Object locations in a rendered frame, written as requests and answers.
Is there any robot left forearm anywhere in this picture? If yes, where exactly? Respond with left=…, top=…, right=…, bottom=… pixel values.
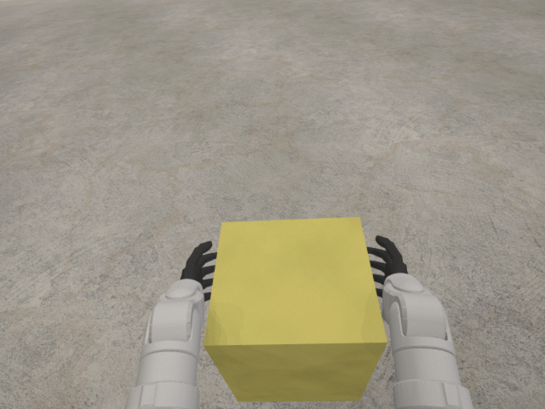
left=125, top=279, right=204, bottom=409

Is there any carton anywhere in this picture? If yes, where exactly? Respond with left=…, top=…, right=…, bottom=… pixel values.
left=204, top=217, right=387, bottom=402

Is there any right robot hand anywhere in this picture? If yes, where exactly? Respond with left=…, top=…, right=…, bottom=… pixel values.
left=367, top=235, right=408, bottom=298

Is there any left robot hand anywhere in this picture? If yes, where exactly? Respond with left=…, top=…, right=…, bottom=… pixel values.
left=181, top=241, right=217, bottom=301

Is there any robot right forearm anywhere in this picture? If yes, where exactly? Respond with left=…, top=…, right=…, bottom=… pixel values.
left=381, top=273, right=473, bottom=409

